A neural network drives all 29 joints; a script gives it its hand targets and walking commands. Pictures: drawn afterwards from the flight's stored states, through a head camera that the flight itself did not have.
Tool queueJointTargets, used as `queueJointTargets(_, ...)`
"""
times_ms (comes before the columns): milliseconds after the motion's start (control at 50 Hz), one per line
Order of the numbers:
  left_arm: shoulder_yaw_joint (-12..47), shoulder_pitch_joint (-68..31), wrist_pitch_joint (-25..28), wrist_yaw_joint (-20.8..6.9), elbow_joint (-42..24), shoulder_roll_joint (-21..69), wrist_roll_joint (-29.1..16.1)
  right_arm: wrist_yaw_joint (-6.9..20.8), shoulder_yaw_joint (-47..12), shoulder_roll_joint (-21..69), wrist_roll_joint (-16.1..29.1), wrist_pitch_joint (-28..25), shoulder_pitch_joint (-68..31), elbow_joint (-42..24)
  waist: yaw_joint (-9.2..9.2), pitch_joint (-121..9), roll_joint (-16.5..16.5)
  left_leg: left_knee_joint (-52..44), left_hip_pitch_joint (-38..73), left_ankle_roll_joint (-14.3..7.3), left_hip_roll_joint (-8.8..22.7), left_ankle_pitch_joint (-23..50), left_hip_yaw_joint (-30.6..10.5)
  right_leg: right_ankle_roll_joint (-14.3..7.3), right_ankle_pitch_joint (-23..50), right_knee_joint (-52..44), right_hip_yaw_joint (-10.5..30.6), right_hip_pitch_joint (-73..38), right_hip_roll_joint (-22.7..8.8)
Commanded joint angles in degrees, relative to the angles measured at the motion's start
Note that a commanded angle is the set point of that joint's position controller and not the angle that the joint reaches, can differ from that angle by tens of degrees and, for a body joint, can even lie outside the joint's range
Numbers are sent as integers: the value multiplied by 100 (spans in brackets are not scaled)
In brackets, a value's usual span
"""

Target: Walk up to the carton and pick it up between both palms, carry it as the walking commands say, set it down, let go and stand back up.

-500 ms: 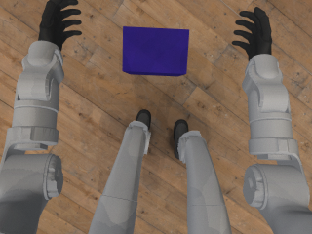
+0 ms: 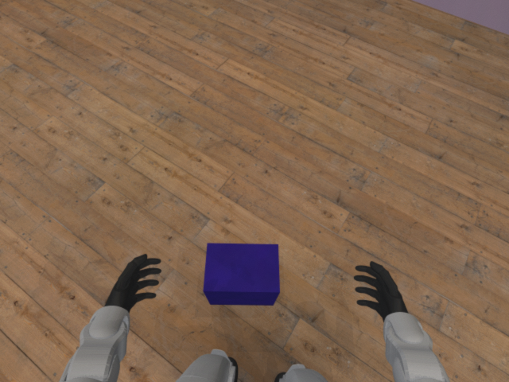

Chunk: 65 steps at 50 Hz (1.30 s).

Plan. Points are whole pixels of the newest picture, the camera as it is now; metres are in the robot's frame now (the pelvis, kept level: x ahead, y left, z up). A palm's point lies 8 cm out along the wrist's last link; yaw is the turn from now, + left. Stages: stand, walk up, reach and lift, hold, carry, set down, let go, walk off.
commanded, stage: let go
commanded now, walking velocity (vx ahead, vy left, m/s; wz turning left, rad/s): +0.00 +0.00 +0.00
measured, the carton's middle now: (242, 276) +0.42 +0.05 -0.63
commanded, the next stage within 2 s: stand in 0.70 s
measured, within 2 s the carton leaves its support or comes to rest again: neither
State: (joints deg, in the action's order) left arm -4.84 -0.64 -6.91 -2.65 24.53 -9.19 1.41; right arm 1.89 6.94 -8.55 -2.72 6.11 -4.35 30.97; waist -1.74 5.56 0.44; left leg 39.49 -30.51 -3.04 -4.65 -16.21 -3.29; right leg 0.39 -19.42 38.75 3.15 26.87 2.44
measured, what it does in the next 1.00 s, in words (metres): shifts its weight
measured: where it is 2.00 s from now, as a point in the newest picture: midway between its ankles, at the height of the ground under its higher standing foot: outside the picture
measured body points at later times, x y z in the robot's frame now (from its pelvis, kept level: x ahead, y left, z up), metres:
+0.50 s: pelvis +0.04 -0.03 +0.02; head +0.05 -0.03 +0.47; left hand +0.22 +0.20 -0.05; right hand +0.21 -0.26 -0.06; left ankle +0.03 +0.08 -0.72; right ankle +0.00 -0.13 -0.72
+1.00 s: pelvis +0.07 -0.04 +0.01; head -0.04 -0.05 +0.45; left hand +0.13 +0.21 -0.10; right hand +0.12 -0.27 -0.13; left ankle +0.03 +0.08 -0.72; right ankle +0.00 -0.13 -0.72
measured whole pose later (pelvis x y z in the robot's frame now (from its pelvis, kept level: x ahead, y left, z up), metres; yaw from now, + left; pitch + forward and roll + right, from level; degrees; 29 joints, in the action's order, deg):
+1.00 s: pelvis +0.07 -0.04 +0.01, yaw +2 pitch +1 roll +1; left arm -0.9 26.0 4.1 0.7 45.2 -11.8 2.4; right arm 0.5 0.4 -11.8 -2.2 -3.5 25.5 50.6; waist 0.6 -16.7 0.5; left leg 31.6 -12.7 -0.6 -3.8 -19.4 -5.5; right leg -3.1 -23.0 31.3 0.9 8.9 2.6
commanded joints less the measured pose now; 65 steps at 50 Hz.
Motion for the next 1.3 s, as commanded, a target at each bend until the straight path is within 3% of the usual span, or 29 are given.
queueJointTargets(0, -110, 384, 300, 0, -924, -678, 99, 47, 101, -661, -91, -371, 239, -856, -16, -1593, 150, -1054, 2338, 506, 433, 1299, -224, -61, 600, -984, -179, -813, -109)
queueJointTargets(200, 89, 961, 390, 7, -1212, -751, -58, 187, -73, -912, -67, -371, 1129, -1564, 104, -1155, 133, -1341, 3241, 570, 453, 2440, -68, -19, 1618, -1531, -120, -1468, -48)
queueJointTargets(340, 23, 1073, 177, -40, -845, -835, -91, 181, -189, -931, 59, -84, 1260, -1545, 67, -622, -173, -1491, 3076, 438, 347, 2067, 81, 6, 1906, -1673, -83, -1588, -103)
queueJointTargets(400, -39, 1086, 134, -55, -791, -918, -68, 150, -173, -911, 85, -21, 1282, -1501, 72, -659, -162, -1429, 3085, 394, 283, 2083, 114, 16, 2202, -1648, -44, -1648, -143)
queueJointTargets(520, -129, 1005, 12, 9, -569, -1011, -103, -40, -275, -1001, 290, -63, 1270, -1291, 169, -804, -326, -1328, 2521, 382, 143, 1870, 123, 70, 3587, -1302, 206, -2151, -387)
queueJointTargets(640, -86, 972, -129, 153, -519, -1019, -105, -251, -427, -1020, 472, -205, 1314, -1079, 191, -966, -386, -1211, 1948, 459, 105, 1603, 167, 89, 4380, -1053, 457, -2516, -562)
queueJointTargets(680, -62, 924, -177, 183, -514, -1039, -135, -293, -472, -1019, 503, -227, 1331, -1020, 217, -878, -411, -1215, 1795, 456, 109, 1408, 178, 66, 4246, -1025, 485, -2488, -570)
queueJointTargets(700, 29, 1493, 442, 284, 335, -1091, 234, -314, -406, -1076, -17, -632, 2257, 121, 13, -2574, 125, -1387, 1976, 235, 643, 1725, -453, -263, 1823, -859, -3, -2783, -529)
queueJointTargets(720, 98, 1731, 754, 307, 391, -959, 335, -337, -399, -1226, -98, -852, 2303, 179, 11, -2147, 421, -1339, 1972, 199, 750, 1491, -584, -317, 897, -1040, 258, -2360, -495)
queueJointTargets(740, 145, 1669, 968, 334, 576, -858, 311, -317, -387, -1168, -100, -1009, 2070, 280, 65, -1815, 408, -1306, 1817, 114, 803, 1394, -700, -365, 780, -1171, 457, -1938, -570)
queueJointTargets(800, 210, 1574, 1215, 341, 881, -912, 212, -233, -456, -1008, 14, -1143, 2073, 649, 256, -818, 21, -1505, 1063, 9, 858, 966, -890, -508, 863, -1419, 723, -1324, -770)
queueJointTargets(900, 208, 2143, 1269, 355, 1305, -983, 97, -143, -451, -1119, 59, -1157, 2527, 1287, 254, -372, -171, -1545, 652, -27, 834, 867, -953, -537, 962, -1510, 702, -1221, -825)
queueJointTargets(1280, 390, 3496, 1068, 513, 2602, -565, 47, -357, -814, -604, 155, -880, 3417, 2678, 191, -46, -69, -1168, 651, -82, 689, 982, -814, -548, 1927, -1291, 417, -1216, -832)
